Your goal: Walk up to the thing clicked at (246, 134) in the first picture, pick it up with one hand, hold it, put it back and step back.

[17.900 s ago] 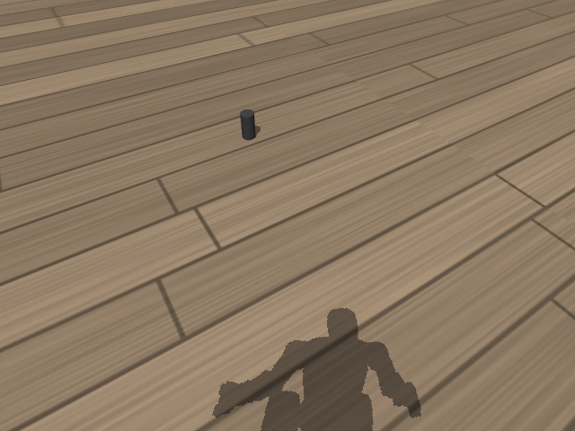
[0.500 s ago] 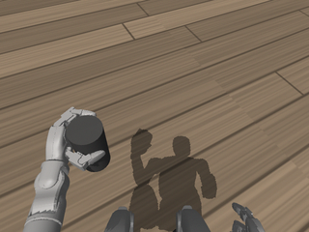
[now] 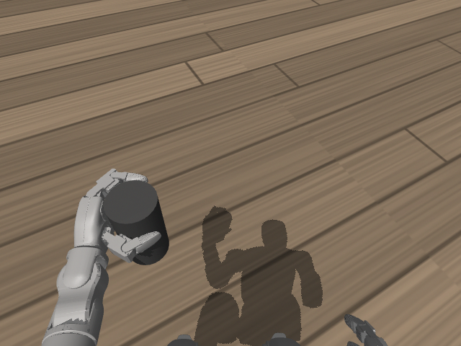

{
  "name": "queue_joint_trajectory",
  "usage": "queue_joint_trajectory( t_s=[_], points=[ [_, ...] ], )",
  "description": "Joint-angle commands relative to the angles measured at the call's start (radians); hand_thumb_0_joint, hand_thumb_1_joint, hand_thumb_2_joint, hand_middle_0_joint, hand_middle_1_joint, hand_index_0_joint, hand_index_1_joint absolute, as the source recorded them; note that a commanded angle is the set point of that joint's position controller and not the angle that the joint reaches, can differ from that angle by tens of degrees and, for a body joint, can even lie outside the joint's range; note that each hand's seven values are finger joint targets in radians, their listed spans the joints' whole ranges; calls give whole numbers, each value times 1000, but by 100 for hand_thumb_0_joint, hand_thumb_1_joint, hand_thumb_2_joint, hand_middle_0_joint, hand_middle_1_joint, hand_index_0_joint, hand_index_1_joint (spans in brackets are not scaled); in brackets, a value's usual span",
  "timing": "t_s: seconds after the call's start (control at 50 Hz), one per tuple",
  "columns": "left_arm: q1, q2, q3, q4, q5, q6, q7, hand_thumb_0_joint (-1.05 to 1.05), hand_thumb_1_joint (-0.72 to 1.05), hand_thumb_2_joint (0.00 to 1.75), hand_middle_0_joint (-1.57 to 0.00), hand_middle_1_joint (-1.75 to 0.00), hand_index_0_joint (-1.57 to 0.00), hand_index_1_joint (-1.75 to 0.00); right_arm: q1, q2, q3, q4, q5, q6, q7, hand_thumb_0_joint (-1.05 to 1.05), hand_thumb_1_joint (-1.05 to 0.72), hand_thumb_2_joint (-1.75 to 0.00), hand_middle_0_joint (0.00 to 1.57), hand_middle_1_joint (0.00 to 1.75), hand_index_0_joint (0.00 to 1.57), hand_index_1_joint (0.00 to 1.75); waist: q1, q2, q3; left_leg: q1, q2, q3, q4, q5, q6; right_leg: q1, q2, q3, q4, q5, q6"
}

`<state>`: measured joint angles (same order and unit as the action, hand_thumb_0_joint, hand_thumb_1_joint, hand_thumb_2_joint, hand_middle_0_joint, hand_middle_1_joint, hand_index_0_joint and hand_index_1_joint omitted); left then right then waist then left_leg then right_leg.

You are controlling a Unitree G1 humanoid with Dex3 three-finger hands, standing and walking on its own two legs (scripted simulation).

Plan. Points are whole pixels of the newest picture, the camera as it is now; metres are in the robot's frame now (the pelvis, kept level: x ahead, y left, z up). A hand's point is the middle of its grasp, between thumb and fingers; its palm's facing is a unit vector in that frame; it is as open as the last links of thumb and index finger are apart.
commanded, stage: lift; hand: left
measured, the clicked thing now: (140, 225) +0.34 +0.17 +0.01
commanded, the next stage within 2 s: hold in 0.34 s
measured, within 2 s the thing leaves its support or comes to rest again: neither
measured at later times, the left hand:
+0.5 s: hand (133, 204) +0.34 +0.17 +0.07, palm faces +0.03 -1.00 +0.01, open 11.1 cm
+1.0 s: hand (131, 207) +0.33 +0.16 +0.08, palm faces +0.04 -1.00 +0.01, open 11.1 cm
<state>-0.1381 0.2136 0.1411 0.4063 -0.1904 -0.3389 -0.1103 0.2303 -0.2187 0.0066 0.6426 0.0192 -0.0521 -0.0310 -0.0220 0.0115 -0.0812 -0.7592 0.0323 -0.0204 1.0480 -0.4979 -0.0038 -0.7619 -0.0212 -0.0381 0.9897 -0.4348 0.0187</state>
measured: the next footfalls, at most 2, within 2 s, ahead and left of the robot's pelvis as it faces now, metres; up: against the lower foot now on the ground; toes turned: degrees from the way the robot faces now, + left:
none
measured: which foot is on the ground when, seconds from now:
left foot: down 0.00-1.00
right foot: down 0.00-1.00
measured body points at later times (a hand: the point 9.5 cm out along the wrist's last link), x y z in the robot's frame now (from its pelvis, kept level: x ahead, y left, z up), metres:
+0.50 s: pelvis +0.01 +0.00 +0.02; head +0.07 +0.00 +0.47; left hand +0.33 +0.22 +0.07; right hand +0.15 -0.25 -0.09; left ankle +0.01 +0.12 -0.67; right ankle +0.03 -0.14 -0.67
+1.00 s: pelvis +0.01 -0.01 +0.03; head +0.04 +0.00 +0.48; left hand +0.32 +0.22 +0.09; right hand +0.15 -0.25 -0.08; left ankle +0.01 +0.12 -0.67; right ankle +0.03 -0.14 -0.67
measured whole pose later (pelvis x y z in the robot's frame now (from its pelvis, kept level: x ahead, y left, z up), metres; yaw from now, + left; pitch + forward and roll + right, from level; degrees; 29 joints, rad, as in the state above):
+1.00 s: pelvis +0.01 -0.01 +0.03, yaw +0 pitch +6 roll -1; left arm -0.10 0.20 0.14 0.40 -0.20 -0.34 -0.13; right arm 0.23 -0.22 0.00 0.65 0.02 -0.03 -0.03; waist -0.01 0.01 -0.04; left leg -0.53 0.03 -0.01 0.86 -0.44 -0.01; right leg -0.54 -0.02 -0.03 0.82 -0.38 0.01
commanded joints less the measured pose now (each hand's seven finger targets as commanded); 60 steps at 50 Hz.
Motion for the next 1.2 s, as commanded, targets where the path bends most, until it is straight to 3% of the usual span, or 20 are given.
queue_joint_trajectory(
  t_s=[0.0,0.14,0.18,0.2,0.24,0.28,0.38,0.44,0.56,0.64,0.66,0.7,0.76,0.8,0.84,0.92,0.94,1.0,1.1,1.18],
  points=[
    [-260,134,49,-252,-13,-75,-10,0,3,123,-123,-141,-125,-140,3,-137,-56,-118,0,-36,-13,0,-91,-90,20,30,20,30,-2,29,-321,184,-23,-2,-185,271,5,226,26,0,-142,261,-34],
    [-213,104,42,-193,-20,-73,-13,0,3,126,-123,-142,-125,-142,6,-137,-55,-105,-3,-31,-16,0,-91,-90,20,30,20,30,-8,6,-293,220,-21,-3,-208,312,2,253,29,-5,-163,292,-34],
    [-259,134,56,-255,-16,-81,-12,0,4,125,-123,-141,-125,-141,-2,-140,-59,-109,-3,-29,-19,0,-90,-90,20,30,20,30,-5,12,-280,219,-23,2,-218,299,6,264,26,1,-173,295,-32],
    [-209,106,35,-179,-10,-72,-17,0,1,125,-123,-142,-126,-142,-6,-140,-57,-112,-2,-26,-18,0,-91,-90,20,30,20,30,-10,-1,-244,211,-23,0,-226,285,5,252,26,-3,-180,276,-32],
    [-250,150,63,-246,-7,-80,-14,0,3,124,-122,-141,-124,-141,-2,-143,-62,-107,-4,-21,-19,0,-90,-90,20,30,20,30,2,11,-275,220,-24,4,-233,286,5,284,25,0,-189,280,-32],
    [-211,96,33,-201,-21,-75,-26,0,3,125,-124,-142,-126,-142,-6,-138,-56,-113,-2,-21,-16,0,-90,-90,20,30,20,30,-7,2,-256,229,-22,2,-238,305,2,277,28,-3,-190,288,-34],
    [-248,145,64,-236,-15,-69,-28,0,3,124,-123,-142,-125,-142,0,-144,-63,-107,-1,-17,-19,0,-90,-90,20,30,20,30,0,13,-264,255,-22,10,-245,331,4,305,25,3,-206,325,-31],
    [-221,120,63,-240,-24,-76,-24,0,0,116,-124,-139,-126,-138,-4,-135,-58,-111,-4,-17,-17,0,-92,-90,20,30,20,30,2,-11,-266,260,-25,11,-250,333,5,335,26,1,-214,329,-27],
    [-210,99,25,-226,-5,-70,-19,0,2,113,-121,-135,-123,-134,-9,-141,-63,-111,-4,-12,-16,0,-92,-90,20,30,20,30,-3,13,-236,282,-19,3,-278,344,-3,316,29,-6,-218,322,-35],
    [-242,127,55,-255,-11,-69,-15,0,-2,113,-122,-137,-125,-136,-4,-141,-63,-112,-4,-9,-16,0,-92,-90,20,30,20,30,5,21,-269,306,-22,7,-276,382,-1,355,26,-2,-228,359,-31],
    [-214,107,40,-223,-13,-65,-17,0,1,113,-123,-137,-125,-137,-12,-143,-61,-119,-2,-9,-16,0,-92,-90,20,30,20,30,-3,4,-237,298,-22,8,-281,368,0,349,26,-2,-233,349,-30],
    [-240,136,66,-260,-12,-74,-13,0,0,114,-123,-138,-125,-137,-9,-143,-64,-113,-4,-10,-15,0,-92,-90,20,30,20,30,5,13,-261,307,-22,9,-287,354,0,359,26,0,-236,338,-30],
    [-213,81,28,-212,-20,-71,-19,0,4,115,-122,-138,-125,-137,-27,-142,-59,-120,-3,-13,-14,0,-92,-90,20,30,20,30,-4,8,-219,305,-20,5,-306,329,-3,337,29,-7,-246,305,-32],
    [-259,136,57,-278,-18,-80,-18,0,3,115,-122,-138,-124,-137,-26,-150,-64,-117,-1,-14,-13,0,-92,-90,20,30,20,30,9,39,-233,328,-19,4,-313,340,-6,341,28,-7,-245,304,-35],
    [-197,95,29,-203,-13,-67,-25,0,3,113,-121,-136,-124,-135,-25,-142,-58,-121,-2,-13,-14,0,-91,-90,20,30,20,30,2,1,-217,324,-18,3,-317,345,-4,352,31,-8,-254,311,-33],
    [-251,132,61,-276,-20,-74,-19,0,1,114,-121,-136,-123,-136,-32,-137,-58,-119,-1,-14,-16,0,-92,-90,20,30,20,30,9,-2,-222,311,-28,18,-319,302,6,383,22,3,-280,302,-24],
    [-175,86,35,-182,-21,-63,-23,0,1,113,-121,-136,-123,-135,-39,-139,-55,-118,1,-15,-15,0,-92,-90,20,30,20,30,-2,-30,-177,303,-26,15,-326,285,7,367,24,0,-284,282,-24],
    [-245,117,51,-243,-20,-70,-25,0,4,115,-121,-136,-123,-136,-42,-145,-63,-116,0,-22,-16,0,-91,-90,20,30,20,30,-2,-2,-198,320,-24,15,-330,284,5,358,25,0,-286,280,-27],
    [-220,107,44,-245,-18,-73,-25,0,6,116,-122,-137,-124,-137,-37,-137,-57,-115,-2,-23,-16,0,-91,-90,20,30,20,30,1,5,-219,340,-26,15,-337,285,4,378,25,0,-287,280,-28],
    [-253,114,56,-233,-26,-73,-22,0,4,116,-122,-137,-124,-137,-46,-141,-57,-111,-1,-27,-13,0,-91,-90,20,30,20,30,0,5,-168,308,-23,12,-344,248,5,349,26,-3,-293,244,-28]
  ],
)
